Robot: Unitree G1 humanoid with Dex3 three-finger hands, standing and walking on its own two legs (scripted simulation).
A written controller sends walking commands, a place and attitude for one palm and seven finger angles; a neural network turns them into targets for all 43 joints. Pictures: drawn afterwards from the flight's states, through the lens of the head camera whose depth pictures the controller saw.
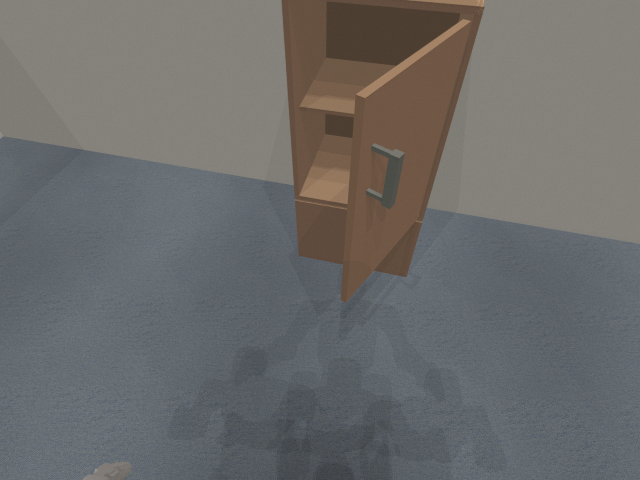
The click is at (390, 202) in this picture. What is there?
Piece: cupboard door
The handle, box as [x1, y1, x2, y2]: [366, 143, 404, 208]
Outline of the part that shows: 374,143 371,146 371,150 389,158 383,194 382,195 369,188 366,190 366,194 379,200 382,205 389,208 394,203 404,153 396,149 392,151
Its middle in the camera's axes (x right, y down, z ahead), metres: +0.12 -0.12 +0.73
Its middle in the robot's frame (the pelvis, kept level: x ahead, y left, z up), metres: +0.64 -0.09 +0.00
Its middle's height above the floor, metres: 0.77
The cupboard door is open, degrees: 66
